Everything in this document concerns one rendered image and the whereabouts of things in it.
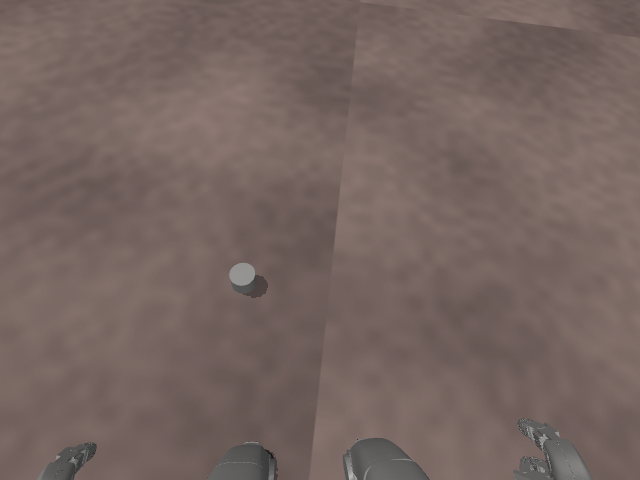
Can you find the left robot hand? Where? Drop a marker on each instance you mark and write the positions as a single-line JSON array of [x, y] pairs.
[[68, 462]]

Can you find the right robot hand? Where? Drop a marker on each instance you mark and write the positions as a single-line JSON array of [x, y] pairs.
[[563, 462]]

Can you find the tin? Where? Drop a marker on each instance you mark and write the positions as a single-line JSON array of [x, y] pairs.
[[243, 278]]

